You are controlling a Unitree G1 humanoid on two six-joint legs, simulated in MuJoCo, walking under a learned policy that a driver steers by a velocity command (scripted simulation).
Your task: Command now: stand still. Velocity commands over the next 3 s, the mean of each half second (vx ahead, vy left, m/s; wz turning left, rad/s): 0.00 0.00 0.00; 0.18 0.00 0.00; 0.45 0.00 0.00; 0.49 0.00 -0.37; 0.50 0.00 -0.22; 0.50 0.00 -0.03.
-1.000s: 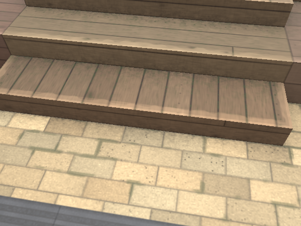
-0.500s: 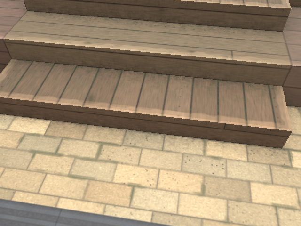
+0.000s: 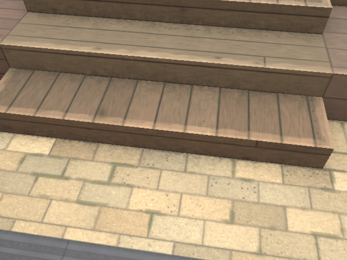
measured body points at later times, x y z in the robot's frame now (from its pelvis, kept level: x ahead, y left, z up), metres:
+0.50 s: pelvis +0.00 +0.00 +0.00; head +0.01 +0.00 +0.45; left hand +0.01 +0.24 -0.16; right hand -0.01 -0.23 -0.16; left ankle -0.02 +0.13 -0.74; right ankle +0.02 -0.14 -0.74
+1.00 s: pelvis +0.08 -0.03 -0.01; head +0.08 -0.04 +0.44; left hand +0.05 +0.21 -0.15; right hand +0.05 -0.27 -0.16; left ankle -0.02 +0.11 -0.69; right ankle +0.02 -0.13 -0.74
